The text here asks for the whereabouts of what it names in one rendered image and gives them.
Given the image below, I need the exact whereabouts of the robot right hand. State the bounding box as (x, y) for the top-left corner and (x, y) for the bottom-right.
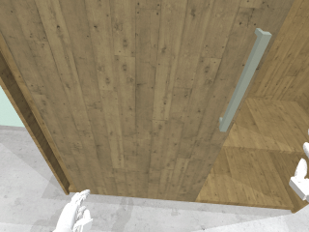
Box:
(289, 129), (309, 202)

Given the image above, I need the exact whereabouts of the handle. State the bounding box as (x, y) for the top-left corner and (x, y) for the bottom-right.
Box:
(219, 28), (272, 132)

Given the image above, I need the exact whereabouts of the robot left hand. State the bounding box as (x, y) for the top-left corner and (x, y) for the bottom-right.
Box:
(56, 189), (93, 232)

